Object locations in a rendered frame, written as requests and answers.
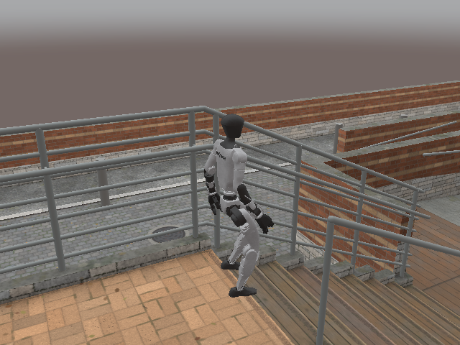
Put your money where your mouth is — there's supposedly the left robot upper arm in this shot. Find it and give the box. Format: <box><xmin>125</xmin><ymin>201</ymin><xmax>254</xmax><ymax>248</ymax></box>
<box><xmin>204</xmin><ymin>139</ymin><xmax>224</xmax><ymax>175</ymax></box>

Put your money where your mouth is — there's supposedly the robot head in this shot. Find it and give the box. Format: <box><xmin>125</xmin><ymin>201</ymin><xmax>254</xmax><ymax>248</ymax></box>
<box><xmin>220</xmin><ymin>114</ymin><xmax>244</xmax><ymax>149</ymax></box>

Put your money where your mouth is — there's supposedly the right robot hand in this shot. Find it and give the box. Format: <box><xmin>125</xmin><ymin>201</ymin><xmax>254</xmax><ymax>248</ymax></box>
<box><xmin>255</xmin><ymin>214</ymin><xmax>274</xmax><ymax>234</ymax></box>

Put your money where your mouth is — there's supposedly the robot right forearm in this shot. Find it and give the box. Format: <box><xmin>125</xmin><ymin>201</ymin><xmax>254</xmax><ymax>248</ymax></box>
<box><xmin>237</xmin><ymin>184</ymin><xmax>263</xmax><ymax>219</ymax></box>

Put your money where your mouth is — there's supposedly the robot right foot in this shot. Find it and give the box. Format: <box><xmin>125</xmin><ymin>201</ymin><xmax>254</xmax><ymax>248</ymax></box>
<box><xmin>229</xmin><ymin>286</ymin><xmax>257</xmax><ymax>298</ymax></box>

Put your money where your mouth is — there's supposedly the left robot hand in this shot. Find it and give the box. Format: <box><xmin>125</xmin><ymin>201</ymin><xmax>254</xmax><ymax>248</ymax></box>
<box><xmin>208</xmin><ymin>193</ymin><xmax>223</xmax><ymax>215</ymax></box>

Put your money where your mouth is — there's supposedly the robot left forearm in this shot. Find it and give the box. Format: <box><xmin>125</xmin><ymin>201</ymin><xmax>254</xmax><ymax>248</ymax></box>
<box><xmin>204</xmin><ymin>169</ymin><xmax>217</xmax><ymax>196</ymax></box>

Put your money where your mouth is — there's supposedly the right robot upper arm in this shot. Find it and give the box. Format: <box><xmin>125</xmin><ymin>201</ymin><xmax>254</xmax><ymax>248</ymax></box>
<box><xmin>232</xmin><ymin>149</ymin><xmax>247</xmax><ymax>193</ymax></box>

